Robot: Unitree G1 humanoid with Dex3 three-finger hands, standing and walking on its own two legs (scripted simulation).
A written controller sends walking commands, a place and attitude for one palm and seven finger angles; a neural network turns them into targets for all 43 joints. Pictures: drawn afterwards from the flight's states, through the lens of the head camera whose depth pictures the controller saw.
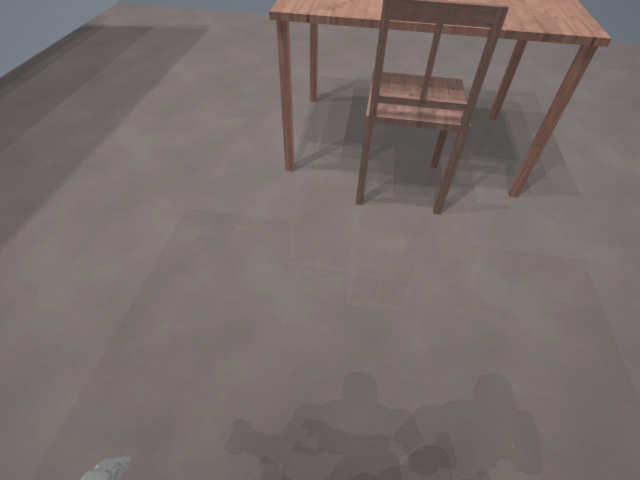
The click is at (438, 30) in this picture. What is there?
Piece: chair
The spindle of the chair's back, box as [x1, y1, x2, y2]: [420, 24, 442, 99]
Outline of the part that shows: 442,24 436,24 420,99 425,99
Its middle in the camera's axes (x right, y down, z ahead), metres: +0.37 -0.59 +1.31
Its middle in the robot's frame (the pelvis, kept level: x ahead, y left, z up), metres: +1.39 -0.30 -0.09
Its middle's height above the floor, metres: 0.68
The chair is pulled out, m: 0.00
